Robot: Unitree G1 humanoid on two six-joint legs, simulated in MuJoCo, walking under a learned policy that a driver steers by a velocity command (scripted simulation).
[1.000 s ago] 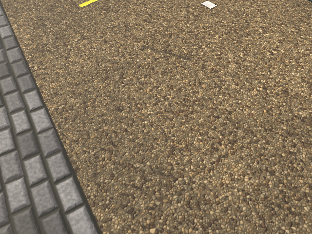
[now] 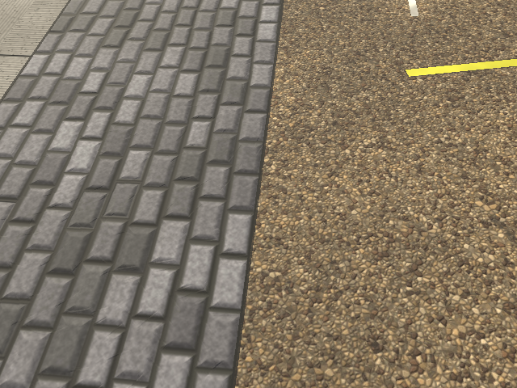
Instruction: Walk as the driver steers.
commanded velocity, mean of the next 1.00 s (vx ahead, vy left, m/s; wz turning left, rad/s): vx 0.50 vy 0.00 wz -0.27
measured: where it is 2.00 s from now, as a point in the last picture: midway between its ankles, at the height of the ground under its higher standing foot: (317, 280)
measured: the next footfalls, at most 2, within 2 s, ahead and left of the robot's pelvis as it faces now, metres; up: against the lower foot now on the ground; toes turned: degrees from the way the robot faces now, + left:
left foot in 0.34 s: +0.33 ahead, +0.16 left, +0.00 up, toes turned +0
right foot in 0.84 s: +0.58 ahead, -0.13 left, +0.00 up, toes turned -19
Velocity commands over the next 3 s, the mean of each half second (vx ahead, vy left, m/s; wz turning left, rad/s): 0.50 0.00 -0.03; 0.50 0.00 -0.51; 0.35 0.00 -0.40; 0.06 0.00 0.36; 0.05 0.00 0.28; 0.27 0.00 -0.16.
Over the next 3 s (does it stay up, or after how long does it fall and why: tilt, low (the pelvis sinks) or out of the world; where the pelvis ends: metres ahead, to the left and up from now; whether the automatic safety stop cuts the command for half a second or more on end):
stays up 1.00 -0.09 0.01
